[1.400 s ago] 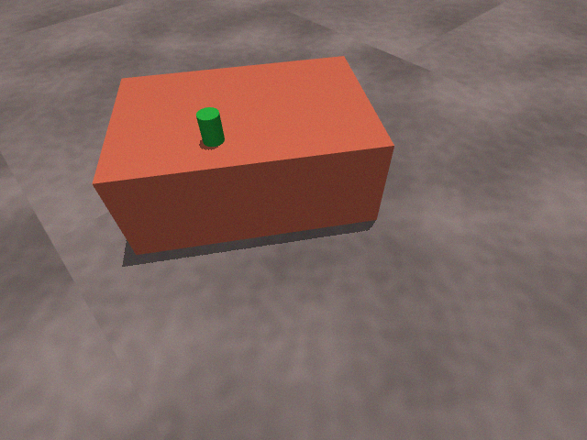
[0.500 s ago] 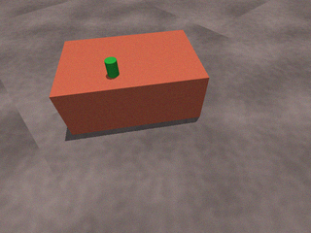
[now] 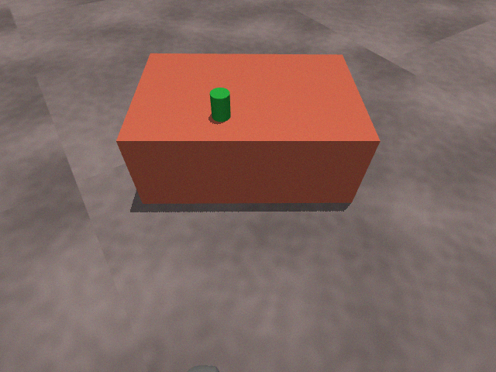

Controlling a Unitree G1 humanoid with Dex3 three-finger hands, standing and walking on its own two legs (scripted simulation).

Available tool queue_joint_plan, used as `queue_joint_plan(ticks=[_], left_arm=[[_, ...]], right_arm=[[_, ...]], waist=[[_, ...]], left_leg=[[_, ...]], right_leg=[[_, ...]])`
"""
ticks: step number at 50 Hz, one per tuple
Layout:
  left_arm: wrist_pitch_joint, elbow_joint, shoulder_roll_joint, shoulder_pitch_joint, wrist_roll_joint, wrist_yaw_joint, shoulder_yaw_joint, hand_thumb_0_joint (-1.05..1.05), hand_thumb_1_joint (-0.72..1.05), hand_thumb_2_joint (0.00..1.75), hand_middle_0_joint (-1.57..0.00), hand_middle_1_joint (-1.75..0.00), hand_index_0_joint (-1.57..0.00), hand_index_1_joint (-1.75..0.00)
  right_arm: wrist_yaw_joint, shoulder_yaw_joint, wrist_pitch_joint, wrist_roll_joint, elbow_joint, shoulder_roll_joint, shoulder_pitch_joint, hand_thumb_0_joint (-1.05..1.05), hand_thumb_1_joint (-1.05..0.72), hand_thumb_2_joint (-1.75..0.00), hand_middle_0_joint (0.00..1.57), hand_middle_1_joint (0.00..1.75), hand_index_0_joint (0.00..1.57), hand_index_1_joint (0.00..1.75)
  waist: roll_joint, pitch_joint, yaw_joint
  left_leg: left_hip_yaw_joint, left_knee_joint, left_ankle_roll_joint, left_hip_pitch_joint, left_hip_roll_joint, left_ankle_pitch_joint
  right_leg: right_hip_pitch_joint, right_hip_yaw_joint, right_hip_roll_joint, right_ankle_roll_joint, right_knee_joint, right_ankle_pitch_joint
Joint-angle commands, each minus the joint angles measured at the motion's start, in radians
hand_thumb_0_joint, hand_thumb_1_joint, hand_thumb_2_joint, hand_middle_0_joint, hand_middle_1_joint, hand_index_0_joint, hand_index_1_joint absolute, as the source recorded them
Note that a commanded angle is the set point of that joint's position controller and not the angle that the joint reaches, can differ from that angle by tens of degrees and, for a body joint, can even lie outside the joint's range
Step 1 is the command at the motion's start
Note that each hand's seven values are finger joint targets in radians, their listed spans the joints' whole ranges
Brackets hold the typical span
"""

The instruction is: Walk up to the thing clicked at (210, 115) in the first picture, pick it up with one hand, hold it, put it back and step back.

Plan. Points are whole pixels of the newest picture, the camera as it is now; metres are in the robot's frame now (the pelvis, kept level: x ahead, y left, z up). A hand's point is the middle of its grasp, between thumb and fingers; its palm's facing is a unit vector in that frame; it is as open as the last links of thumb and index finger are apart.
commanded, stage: walk up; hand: left
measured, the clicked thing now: (220, 105) +1.13 +0.19 -0.29
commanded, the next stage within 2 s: none
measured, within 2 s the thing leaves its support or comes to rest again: neither
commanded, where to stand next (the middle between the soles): +0.70 -0.10 m, yaw +7 degrees
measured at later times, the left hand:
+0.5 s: hand (139, 279) +0.30 +0.26 -0.14, palm faces +0.00 -0.93 -0.37, open 7.4 cm
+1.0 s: hand (177, 238) +0.43 +0.21 -0.18, palm faces +0.04 -0.95 -0.30, open 7.4 cm
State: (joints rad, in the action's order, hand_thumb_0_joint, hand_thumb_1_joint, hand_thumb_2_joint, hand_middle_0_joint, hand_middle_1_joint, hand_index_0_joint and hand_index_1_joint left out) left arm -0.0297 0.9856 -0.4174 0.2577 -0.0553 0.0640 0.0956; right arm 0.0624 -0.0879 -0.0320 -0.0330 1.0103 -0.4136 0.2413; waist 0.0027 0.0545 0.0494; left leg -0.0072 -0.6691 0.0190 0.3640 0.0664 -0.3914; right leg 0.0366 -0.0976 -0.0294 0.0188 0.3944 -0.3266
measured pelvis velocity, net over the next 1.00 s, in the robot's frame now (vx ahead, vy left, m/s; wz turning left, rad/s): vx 0.42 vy -0.05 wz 0.08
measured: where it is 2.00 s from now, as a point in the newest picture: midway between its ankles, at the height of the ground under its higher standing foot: (290, 267)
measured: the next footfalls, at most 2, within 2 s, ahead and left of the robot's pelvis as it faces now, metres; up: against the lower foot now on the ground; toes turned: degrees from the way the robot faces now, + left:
left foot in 0.04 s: +0.13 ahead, +0.14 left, +0.00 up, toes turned +4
right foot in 0.48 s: +0.36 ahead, -0.15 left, +0.00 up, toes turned -2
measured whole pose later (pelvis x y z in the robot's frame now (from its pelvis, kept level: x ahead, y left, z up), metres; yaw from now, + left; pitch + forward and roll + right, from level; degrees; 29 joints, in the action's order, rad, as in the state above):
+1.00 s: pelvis +0.42 -0.05 -0.02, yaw +4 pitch -3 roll +0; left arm 0.00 0.84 -0.41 0.35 -0.02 0.05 0.05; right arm 0.02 -0.05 -0.10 -0.02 0.81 -0.38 0.26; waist -0.07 0.11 0.02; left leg -0.10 -0.67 0.05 0.38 0.02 -0.24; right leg 0.28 -0.04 0.00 0.06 1.04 -0.51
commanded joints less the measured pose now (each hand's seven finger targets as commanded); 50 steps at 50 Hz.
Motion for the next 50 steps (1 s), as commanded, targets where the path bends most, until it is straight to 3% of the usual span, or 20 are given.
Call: queue_joint_plan(ticks=[1,2,3,4,5,10,20,24,25,26,27,28,30,33,41,44,45,47,48,50], left_arm=[[-0.022,-0.151,-0.206,-0.169,0.022,-0.002,0.039,0.00,0.90,0.90,-0.20,-0.30,-0.20,-0.30],[-0.017,-0.151,-0.160,-0.117,0.020,0.000,0.024,0.00,0.90,0.90,-0.20,-0.30,-0.20,-0.30],[-0.015,-0.165,-0.093,-0.065,0.021,0.001,0.005,0.00,0.90,0.90,-0.20,-0.30,-0.20,-0.30],[-0.008,-0.173,-0.138,-0.058,0.026,-0.004,0.016,0.00,0.90,0.90,-0.20,-0.30,-0.20,-0.30],[-0.002,-0.165,-0.218,-0.078,0.020,-0.008,0.026,0.00,0.90,0.90,-0.20,-0.30,-0.20,-0.30],[-0.002,-0.100,-0.219,0.016,0.035,0.009,0.031,0.00,0.90,0.90,-0.20,-0.30,-0.20,-0.30],[-0.012,-0.190,-0.166,-0.155,0.032,0.044,0.033,0.00,0.90,0.90,-0.20,-0.30,-0.20,-0.30],[-0.029,-0.133,-0.210,0.075,0.032,0.020,0.067,0.00,0.90,0.90,-0.20,-0.30,-0.20,-0.30],[-0.039,-0.116,-0.281,0.184,0.022,0.007,0.094,0.00,0.90,0.90,-0.20,-0.30,-0.20,-0.30],[-0.044,-0.135,-0.336,0.186,0.034,-0.001,0.096,0.00,0.90,0.90,-0.20,-0.30,-0.20,-0.30],[-0.040,-0.144,-0.348,0.139,0.045,-0.005,0.095,0.00,0.90,0.90,-0.20,-0.30,-0.20,-0.30],[-0.035,-0.164,-0.323,0.091,0.053,-0.010,0.088,0.00,0.90,0.90,-0.20,-0.30,-0.20,-0.30],[-0.038,-0.185,-0.244,0.015,0.062,-0.019,0.059,0.00,0.90,0.90,-0.20,-0.30,-0.20,-0.30],[-0.050,-0.201,-0.209,0.009,0.050,-0.018,0.040,0.00,0.90,0.90,-0.20,-0.30,-0.20,-0.30],[-0.043,-0.256,-0.228,0.076,0.037,-0.011,0.036,0.00,0.90,0.90,-0.20,-0.30,-0.20,-0.30],[-0.030,-0.278,-0.228,0.041,0.042,-0.010,0.028,0.00,0.90,0.90,-0.20,-0.30,-0.20,-0.30],[-0.030,-0.288,-0.180,0.071,0.044,-0.012,0.009,0.00,0.90,0.90,-0.20,-0.30,-0.20,-0.30],[-0.015,-0.283,-0.140,0.153,0.046,-0.017,0.005,0.00,0.90,0.90,-0.20,-0.30,-0.20,-0.30],[0.000,-0.264,-0.252,0.137,0.038,-0.028,0.030,0.00,0.90,0.90,-0.20,-0.30,-0.20,-0.30],[-0.003,-0.249,-0.245,0.095,0.038,-0.026,0.027,0.00,0.90,0.90,-0.20,-0.30,-0.20,-0.30]], right_arm=[[-0.013,-0.070,-0.046,0.002,-0.052,-0.175,0.150,0.00,-0.90,-0.90,0.20,0.30,0.20,0.30],[-0.027,-0.093,-0.049,-0.004,-0.025,-0.221,0.261,0.00,-0.90,-0.90,0.20,0.30,0.20,0.30],[-0.042,-0.109,-0.052,-0.020,-0.043,-0.309,0.301,0.00,-0.90,-0.90,0.20,0.30,0.20,0.30],[-0.045,-0.109,-0.060,-0.020,-0.099,-0.367,0.234,0.00,-0.90,-0.90,0.20,0.30,0.20,0.30],[-0.040,-0.109,-0.057,0.016,-0.130,-0.384,0.129,0.00,-0.90,-0.90,0.20,0.30,0.20,0.30],[-0.043,-0.054,-0.083,0.028,-0.163,-0.266,0.076,0.00,-0.90,-0.90,0.20,0.30,0.20,0.30],[-0.049,-0.054,-0.088,0.028,-0.201,-0.283,0.106,0.00,-0.90,-0.90,0.20,0.30,0.20,0.30],[-0.064,-0.035,-0.075,0.025,-0.224,-0.235,0.113,0.00,-0.90,-0.90,0.20,0.30,0.20,0.30],[-0.064,-0.012,-0.073,0.030,-0.230,-0.168,0.168,0.00,-0.90,-0.90,0.20,0.30,0.20,0.30],[-0.065,0.007,-0.073,0.041,-0.250,-0.127,0.215,0.00,-0.90,-0.90,0.20,0.30,0.20,0.30],[-0.078,-0.018,-0.065,0.031,-0.233,-0.225,0.150,0.00,-0.90,-0.90,0.20,0.30,0.20,0.30],[-0.079,-0.026,-0.065,0.033,-0.216,-0.250,0.119,0.00,-0.90,-0.90,0.20,0.30,0.20,0.30],[-0.064,-0.022,-0.060,0.048,-0.189,-0.220,0.145,0.00,-0.90,-0.90,0.20,0.30,0.20,0.30],[-0.044,-0.016,-0.049,0.033,-0.183,-0.179,0.164,0.00,-0.90,-0.90,0.20,0.30,0.20,0.30],[-0.031,-0.019,-0.066,0.022,-0.250,-0.147,0.008,0.00,-0.90,-0.90,0.20,0.30,0.20,0.30],[-0.042,-0.038,-0.077,0.021,-0.207,-0.167,0.140,0.00,-0.90,-0.90,0.20,0.30,0.20,0.30],[-0.053,-0.058,-0.083,0.016,-0.185,-0.221,0.238,0.00,-0.90,-0.90,0.20,0.30,0.20,0.30],[-0.075,-0.087,-0.088,0.007,-0.229,-0.349,0.278,0.00,-0.90,-0.90,0.20,0.30,0.20,0.30],[-0.074,-0.095,-0.083,0.036,-0.237,-0.355,0.228,0.00,-0.90,-0.90,0.20,0.30,0.20,0.30],[-0.075,-0.069,-0.082,0.040,-0.259,-0.289,0.153,0.00,-0.90,-0.90,0.20,0.30,0.20,0.30]], waist=[[-0.022,-0.042,-0.137],[0.135,-0.103,-0.183],[0.333,-0.095,-0.191],[0.248,-0.091,-0.160],[0.178,0.020,-0.122],[0.089,0.072,-0.050],[0.124,0.063,-0.081],[-0.026,-0.097,0.052],[-0.235,-0.157,0.090],[-0.362,-0.161,0.054],[-0.292,-0.116,0.065],[-0.212,-0.058,0.048],[-0.148,0.006,-0.018],[-0.162,0.023,-0.036],[-0.125,-0.008,0.009],[-0.028,-0.073,-0.080],[0.100,-0.139,-0.126],[0.239,-0.179,-0.126],[0.132,-0.146,-0.126],[0.055,-0.032,-0.098]], left_leg=[[-0.090,0.194,-0.019,-0.374,-0.060,0.281],[-0.047,0.197,0.007,-0.545,-0.058,0.180],[0.323,0.331,0.102,-0.617,0.145,-0.137],[0.744,0.500,0.209,-0.466,0.332,-0.431],[0.765,0.556,0.264,-0.305,0.394,-0.496],[0.285,0.468,0.173,-0.173,0.193,-0.048],[0.103,0.384,0.151,-0.135,0.152,0.257],[0.031,-0.071,0.094,-0.111,0.094,0.572],[-0.035,-0.371,0.054,0.049,0.006,0.397],[-0.029,-0.522,0.022,0.257,-0.123,-0.093],[0.026,-0.602,0.029,0.296,-0.075,-0.140],[0.074,-0.626,0.026,0.271,-0.034,-0.095],[0.094,-0.552,0.032,0.193,0.004,0.005],[0.049,-0.439,0.014,0.129,-0.006,0.077],[-0.063,0.019,-0.012,0.033,-0.007,0.176],[-0.110,0.136,0.021,-0.258,-0.068,0.267],[-0.041,0.175,0.060,-0.416,-0.035,0.231],[0.680,0.368,0.216,-0.537,0.378,-0.079],[0.722,0.397,0.280,-0.466,0.420,-0.176],[0.497,0.413,0.242,-0.319,0.334,0.011]], right_leg=[[0.305,0.012,-0.105,0.104,0.138,0.006],[0.412,-0.032,-0.054,0.085,0.401,0.019],[0.667,-0.026,0.035,0.053,0.653,-0.273],[0.698,0.118,0.043,0.035,0.764,-0.290],[0.649,0.203,-0.055,0.038,0.763,-0.248],[0.522,0.164,-0.105,0.002,0.618,0.006],[0.346,0.052,-0.067,0.001,0.232,0.205],[-0.008,0.029,0.002,0.046,0.140,0.119],[-0.161,0.197,-0.111,0.086,0.045,-0.033],[-0.243,0.615,-0.350,0.159,-0.100,-0.094],[-0.168,0.714,-0.406,0.236,-0.137,-0.114],[-0.057,0.650,-0.386,0.254,-0.138,-0.070],[0.087,0.349,-0.254,0.188,-0.104,0.133],[0.175,0.194,-0.182,0.186,-0.094,0.318],[0.130,0.130,-0.216,0.205,-0.001,0.445],[0.250,0.090,-0.174,0.160,0.182,0.366],[0.321,0.047,-0.114,0.121,0.397,0.343],[0.653,0.098,0.060,0.040,0.770,-0.230],[0.636,0.176,-0.003,0.048,0.836,-0.236],[0.629,0.215,-0.039,0.036,0.848,-0.128]])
